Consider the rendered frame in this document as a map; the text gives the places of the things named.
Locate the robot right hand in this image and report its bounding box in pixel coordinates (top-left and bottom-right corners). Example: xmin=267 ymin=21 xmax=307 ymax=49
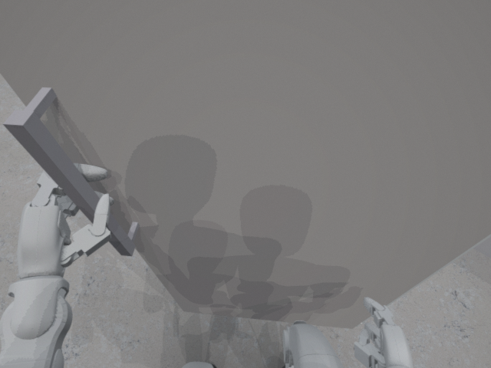
xmin=354 ymin=297 xmax=414 ymax=368

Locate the robot left hand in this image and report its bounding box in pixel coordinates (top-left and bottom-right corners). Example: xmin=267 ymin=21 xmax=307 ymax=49
xmin=17 ymin=163 xmax=114 ymax=279

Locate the handle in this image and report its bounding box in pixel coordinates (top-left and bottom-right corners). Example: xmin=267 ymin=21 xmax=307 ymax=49
xmin=3 ymin=87 xmax=140 ymax=256

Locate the left robot forearm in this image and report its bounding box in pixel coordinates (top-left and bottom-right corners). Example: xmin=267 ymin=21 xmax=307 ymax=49
xmin=0 ymin=275 xmax=73 ymax=368

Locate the fridge door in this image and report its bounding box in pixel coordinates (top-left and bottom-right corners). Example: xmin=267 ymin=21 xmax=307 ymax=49
xmin=0 ymin=0 xmax=491 ymax=329

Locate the right robot thigh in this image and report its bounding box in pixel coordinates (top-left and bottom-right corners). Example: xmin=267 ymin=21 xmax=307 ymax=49
xmin=282 ymin=324 xmax=344 ymax=368

